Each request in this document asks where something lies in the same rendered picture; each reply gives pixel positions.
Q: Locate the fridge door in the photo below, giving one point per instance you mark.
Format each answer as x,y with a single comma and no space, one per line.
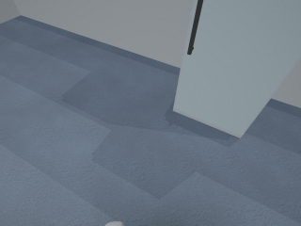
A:
243,49

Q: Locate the handle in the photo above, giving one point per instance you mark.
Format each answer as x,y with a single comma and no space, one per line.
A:
195,27

